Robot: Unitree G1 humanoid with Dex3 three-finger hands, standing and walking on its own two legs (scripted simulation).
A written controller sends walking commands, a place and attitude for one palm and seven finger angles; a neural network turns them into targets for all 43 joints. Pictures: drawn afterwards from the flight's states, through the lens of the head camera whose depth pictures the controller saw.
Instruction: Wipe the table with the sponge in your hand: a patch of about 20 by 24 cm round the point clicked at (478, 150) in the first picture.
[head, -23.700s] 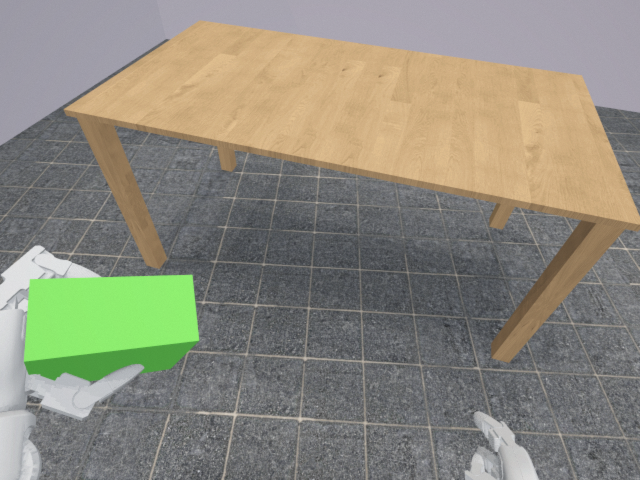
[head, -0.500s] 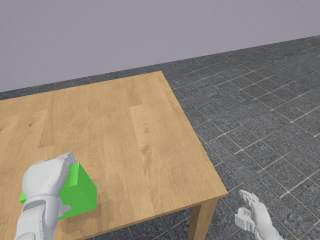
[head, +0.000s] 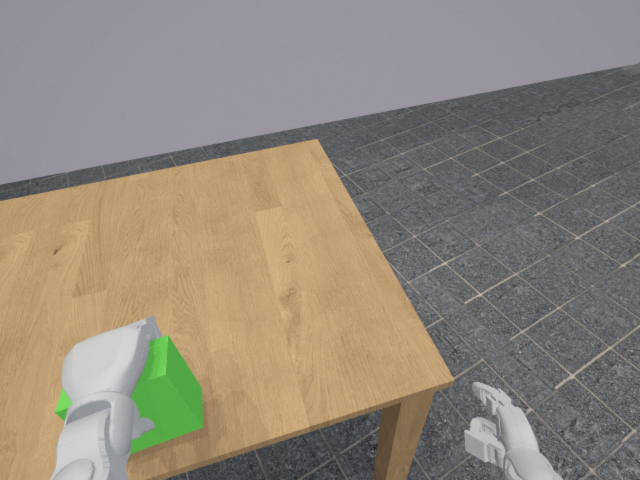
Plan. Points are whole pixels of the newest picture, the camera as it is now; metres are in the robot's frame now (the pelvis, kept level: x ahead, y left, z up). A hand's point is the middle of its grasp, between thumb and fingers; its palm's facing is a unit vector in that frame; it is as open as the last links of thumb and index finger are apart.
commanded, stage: lower the sponge onto the table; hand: left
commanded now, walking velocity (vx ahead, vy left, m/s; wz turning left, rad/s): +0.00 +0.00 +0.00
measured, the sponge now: (145, 407) +0.19 +0.28 -0.02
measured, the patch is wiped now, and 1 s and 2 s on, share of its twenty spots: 0.00 0.05 0.40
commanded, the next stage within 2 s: wipe forward along the first lane in 0.52 s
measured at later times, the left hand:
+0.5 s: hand (147, 389) +0.20 +0.27 +0.01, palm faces -0.08 -0.11 -0.99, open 10.5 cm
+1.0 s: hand (155, 359) +0.24 +0.28 +0.01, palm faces -0.08 -0.06 -0.99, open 10.5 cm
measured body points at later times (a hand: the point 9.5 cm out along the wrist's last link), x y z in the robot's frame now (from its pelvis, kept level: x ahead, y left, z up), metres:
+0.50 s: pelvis +0.00 +0.00 +0.00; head -0.01 -0.04 +0.45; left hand +0.20 +0.27 +0.07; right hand +0.24 -0.21 -0.09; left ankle +0.01 +0.09 -0.74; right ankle +0.01 -0.11 -0.74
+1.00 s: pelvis +0.00 -0.01 -0.01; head +0.00 -0.04 +0.44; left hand +0.24 +0.28 +0.07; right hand +0.23 -0.23 -0.11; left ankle +0.01 +0.09 -0.74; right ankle +0.01 -0.11 -0.74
